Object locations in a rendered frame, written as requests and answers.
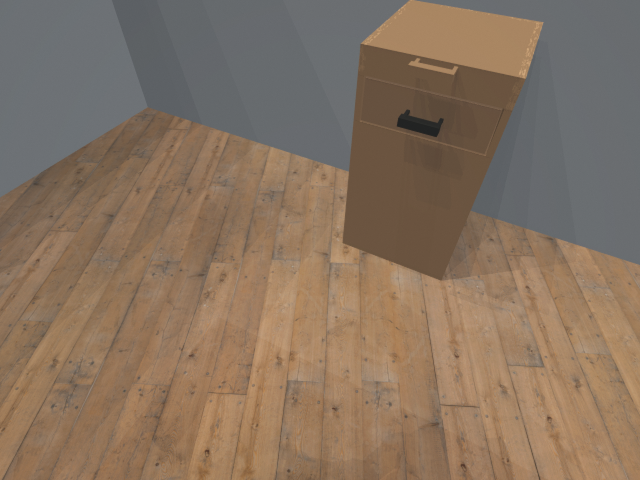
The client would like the handle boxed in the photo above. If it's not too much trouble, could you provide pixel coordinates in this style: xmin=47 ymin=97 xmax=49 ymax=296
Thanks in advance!
xmin=397 ymin=110 xmax=444 ymax=137
xmin=406 ymin=61 xmax=456 ymax=86

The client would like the cabinet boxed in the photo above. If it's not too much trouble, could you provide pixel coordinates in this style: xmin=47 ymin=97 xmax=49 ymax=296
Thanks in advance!
xmin=343 ymin=0 xmax=543 ymax=280

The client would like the drawer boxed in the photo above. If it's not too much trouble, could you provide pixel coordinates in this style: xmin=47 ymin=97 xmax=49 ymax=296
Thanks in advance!
xmin=361 ymin=76 xmax=503 ymax=154

